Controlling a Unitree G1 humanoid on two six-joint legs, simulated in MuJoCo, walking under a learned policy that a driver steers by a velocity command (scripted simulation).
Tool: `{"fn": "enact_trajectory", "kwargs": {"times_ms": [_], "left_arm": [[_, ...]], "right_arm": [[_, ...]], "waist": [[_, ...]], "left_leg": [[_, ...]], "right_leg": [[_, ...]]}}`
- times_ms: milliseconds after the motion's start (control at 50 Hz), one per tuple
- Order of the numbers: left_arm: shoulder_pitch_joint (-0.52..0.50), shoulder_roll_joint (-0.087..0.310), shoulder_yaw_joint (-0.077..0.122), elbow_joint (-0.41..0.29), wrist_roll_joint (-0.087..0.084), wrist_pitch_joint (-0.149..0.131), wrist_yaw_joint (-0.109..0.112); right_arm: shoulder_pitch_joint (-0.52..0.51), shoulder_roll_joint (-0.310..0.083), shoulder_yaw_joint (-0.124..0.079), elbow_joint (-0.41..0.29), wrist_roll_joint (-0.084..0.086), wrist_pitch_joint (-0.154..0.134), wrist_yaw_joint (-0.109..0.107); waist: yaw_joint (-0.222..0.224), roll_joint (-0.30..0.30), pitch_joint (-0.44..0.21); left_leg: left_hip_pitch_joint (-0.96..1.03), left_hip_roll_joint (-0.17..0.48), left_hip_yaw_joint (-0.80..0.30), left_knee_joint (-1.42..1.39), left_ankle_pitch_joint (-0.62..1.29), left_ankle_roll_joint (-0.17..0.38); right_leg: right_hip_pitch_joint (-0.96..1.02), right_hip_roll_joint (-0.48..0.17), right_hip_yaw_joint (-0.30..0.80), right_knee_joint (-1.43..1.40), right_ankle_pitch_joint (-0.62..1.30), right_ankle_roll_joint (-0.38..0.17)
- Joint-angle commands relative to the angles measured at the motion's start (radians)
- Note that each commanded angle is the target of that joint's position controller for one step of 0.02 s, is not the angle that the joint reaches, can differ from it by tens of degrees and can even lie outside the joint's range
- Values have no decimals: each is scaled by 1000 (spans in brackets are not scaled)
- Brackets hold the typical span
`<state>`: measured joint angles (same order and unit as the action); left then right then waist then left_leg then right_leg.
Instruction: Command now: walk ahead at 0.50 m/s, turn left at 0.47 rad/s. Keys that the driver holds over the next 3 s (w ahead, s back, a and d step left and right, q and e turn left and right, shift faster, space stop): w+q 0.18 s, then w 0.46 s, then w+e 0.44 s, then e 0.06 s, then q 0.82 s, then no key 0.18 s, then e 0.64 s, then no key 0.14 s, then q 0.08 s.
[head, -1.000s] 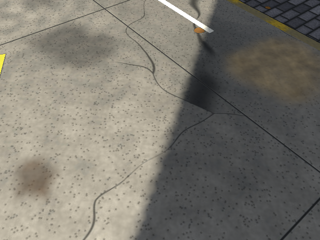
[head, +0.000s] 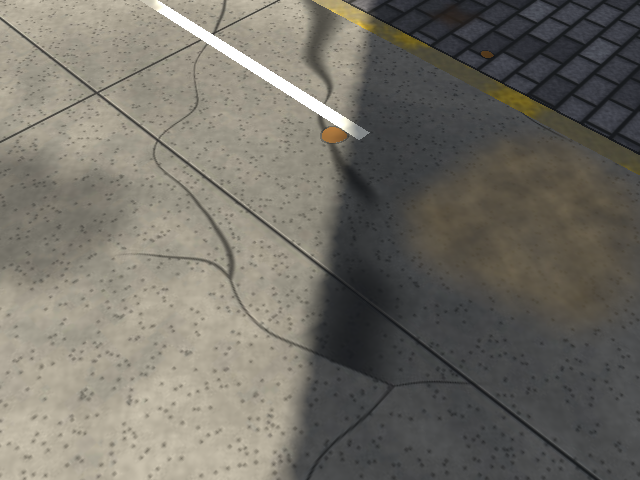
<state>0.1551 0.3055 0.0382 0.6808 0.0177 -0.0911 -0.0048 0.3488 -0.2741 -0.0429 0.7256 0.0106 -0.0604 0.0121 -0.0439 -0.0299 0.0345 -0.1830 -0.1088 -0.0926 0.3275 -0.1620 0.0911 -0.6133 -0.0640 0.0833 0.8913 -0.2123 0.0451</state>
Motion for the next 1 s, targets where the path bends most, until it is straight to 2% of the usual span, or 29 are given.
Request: {"fn": "enact_trajectory", "kwargs": {"times_ms": [20, 80, 140, 180, 200, 220, 240, 260, 280, 300, 320, 340, 360, 400, 460, 500, 580, 660, 700, 720, 740, 760, 780, 800, 820, 840, 900, 960, 1000], "left_arm": [[-75, 48, 11, -74, -1, -10, 3], [-170, 46, 10, -92, -13, -21, -7], [-206, 73, 22, -104, -22, -31, -16], [-177, 96, 34, -98, -25, -39, -17], [-113, 108, 43, -80, -25, -42, -15], [-18, 131, 56, -57, -15, -47, -9], [129, 174, 69, -42, 1, -48, -2], [229, 248, 91, 4, 4, -32, -6], [235, 169, 76, 10, -26, -28, -15], [189, 112, 60, 4, -29, -25, -14], [139, 98, 53, -1, -18, -20, -14], [110, 82, 46, 7, -13, -17, -15], [98, 68, 39, 11, -5, -18, -14], [99, 61, 36, 26, -12, -20, -15], [116, 111, 49, 52, -27, -21, -11], [128, 132, 53, 66, -30, -15, -8], [197, 153, 52, 108, -42, -2, -8], [244, 168, 54, 145, -48, 19, -3], [227, 176, 52, 148, -49, 30, 2], [221, 149, 39, 138, -39, 28, 3], [259, 59, 9, 101, -21, 15, 1], [329, 27, -3, 108, -34, 2, 2], [255, 130, 28, 107, -59, 1, 1], [194, 142, 35, 87, -66, 3, 2], [166, 129, 36, 86, -54, 8, 5], [171, 112, 41, 91, -47, 20, 7], [196, 52, 36, 100, -49, 53, 8], [131, 43, 39, 71, -42, 61, 7], [84, 32, 34, 56, -40, 55, -5]], "right_arm": [[-19, -185, -54, -59, 8, -8, -22], [35, -190, -57, -34, 15, 3, -30], [59, -179, -58, -20, 21, 16, -35], [44, -182, -63, -21, 18, 24, -39], [29, -172, -61, -23, 14, 27, -38], [27, -138, -49, -27, 9, 26, -34], [30, -88, -28, -43, -8, 23, -30], [181, -23, -7, -51, 17, 13, -29], [187, -103, -17, -29, 27, 7, -31], [74, -159, -32, -37, 26, 6, -30], [-5, -158, -33, -53, 15, 5, -31], [-59, -146, -34, -70, 1, -1, -29], [-66, -133, -35, -74, -1, -3, -23], [-52, -95, -26, -72, 3, -2, -14], [-132, -58, -7, -100, -10, -4, -9], [-196, -46, 2, -113, -9, -11, -2], [-314, -56, 3, -140, 4, -21, 11], [-370, -83, -7, -171, 7, -28, 23], [-236, -127, -33, -137, 0, -32, 18], [-89, -178, -57, -101, -8, -31, 7], [62, -272, -80, -88, -31, -25, -5], [101, -258, -77, -71, -23, -13, -1], [69, -181, -55, -66, -14, -12, -1], [-1, -152, -43, -67, -7, -15, 1], [-66, -122, -34, -67, -11, -19, 4], [-110, -96, -28, -64, -17, -27, 8], [-154, -85, -35, -37, -25, -54, 9], [-137, -105, -46, -2, -31, -62, 0], [-131, -120, -49, 14, -29, -58, -8]], "waist": [[6, 105, -23], [-29, 112, -26], [-27, 123, -25], [-1, 148, -26], [33, 157, -47], [76, 144, -116], [138, 65, -256], [89, -248, -372], [105, -217, -316], [127, -108, -172], [115, -34, -97], [101, -17, -37], [77, -40, -29], [55, -73, -39], [66, -57, -16], [85, -47, -9], [125, -42, 4], [113, -48, 19], [23, -39, -50], [-48, -17, -154], [-83, 152, -324], [-68, 310, -419], [-78, 200, -281], [-52, 174, -163], [-22, 141, -101], [10, 152, -58], [56, 141, -25], [53, 101, 3], [42, 90, 14]], "left_leg": [[-45, 202, -181, -113, 220, 142], [-56, 198, -206, -87, 164, 114], [29, 228, -289, -23, 110, 98], [70, 248, -339, 32, 135, 84], [76, 242, -330, 77, 184, 71], [59, 197, -291, 187, 253, 45], [-48, 145, -222, 437, 139, 14], [-396, -3, -92, 751, -312, -58], [-536, 54, -109, 894, -415, -69], [-575, 87, -111, 933, -327, -72], [-558, 119, -72, 917, -259, -76], [-551, 143, -57, 865, -216, -79], [-511, 170, -46, 824, -185, -78], [-464, 187, -12, 747, -173, -84], [-468, 207, 26, 584, -96, -101], [-438, 204, 42, 455, 23, -101], [-353, 169, 70, 283, 178, -100], [-315, 150, 69, 195, 105, -59], [-92, 114, 97, 127, 92, -24], [145, 161, 60, 141, 108, 8], [523, 417, -251, 159, 71, 112], [596, 540, -555, 36, -109, 182], [482, 498, -491, -3, -218, 145], [352, 466, -360, -36, -195, 117], [239, 424, -269, -74, -132, 102], [151, 390, -187, -112, -64, 92], [35, 363, -36, -186, 93, 96], [54, 364, 62, -206, 195, 101], [70, 349, 132, -212, 225, 89]], "right_leg": [[39, 35, -25, -191, 187, 30], [123, 75, -23, -322, 307, 26], [144, 83, 13, -402, 265, 4], [189, 79, 19, -426, 184, -24], [264, 77, -3, -455, 179, -47], [420, 51, -4, -477, 188, -84], [670, -97, 134, -442, 146, -150], [988, -298, 566, -501, -47, -320], [963, -332, 716, -573, -254, -328], [840, -286, 584, -595, -254, -289], [726, -244, 460, -608, -144, -266], [633, -208, 378, -631, -21, -264], [578, -178, 315, -650, 61, -256], [531, -149, 244, -683, 149, -264], [493, -153, 172, -732, 219, -287], [479, -135, 113, -746, 239, -273], [486, -128, 54, -733, 254, -243], [575, -177, 80, -672, 299, -213], [553, -139, 54, -517, 494, -179], [456, -86, 19, -328, 474, -147], [131, 29, -53, 38, 154, -80], [-53, 96, 6, 246, -380, -62], [-131, 46, 55, 339, -338, -65], [-150, 8, 31, 330, -247, -69], [-119, -23, 15, 295, -174, -63], [-75, -47, 17, 262, -119, -57], [-8, -64, 20, 242, -23, -39], [-73, -64, 44, 137, 102, -27], [-66, -58, 25, 14, 205, -31]]}}
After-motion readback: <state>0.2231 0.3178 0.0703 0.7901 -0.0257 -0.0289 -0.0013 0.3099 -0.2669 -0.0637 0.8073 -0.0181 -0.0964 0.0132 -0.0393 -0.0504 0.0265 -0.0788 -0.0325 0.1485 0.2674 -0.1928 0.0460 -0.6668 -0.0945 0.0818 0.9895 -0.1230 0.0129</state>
